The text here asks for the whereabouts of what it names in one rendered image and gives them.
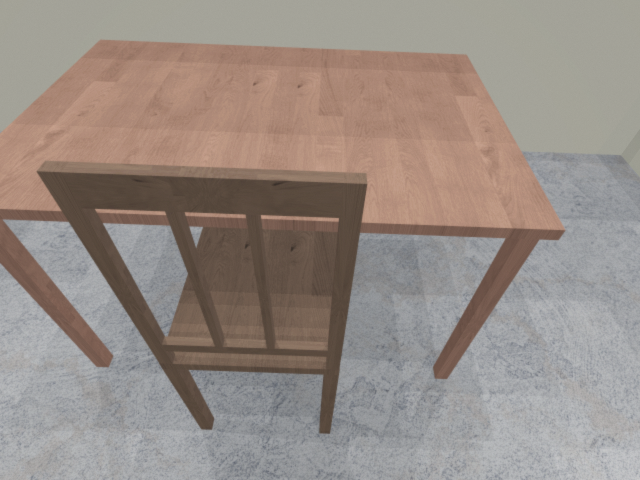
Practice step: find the table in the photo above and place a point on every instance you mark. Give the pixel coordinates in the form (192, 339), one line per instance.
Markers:
(438, 156)

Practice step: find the chair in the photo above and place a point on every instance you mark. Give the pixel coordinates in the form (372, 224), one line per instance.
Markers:
(254, 300)

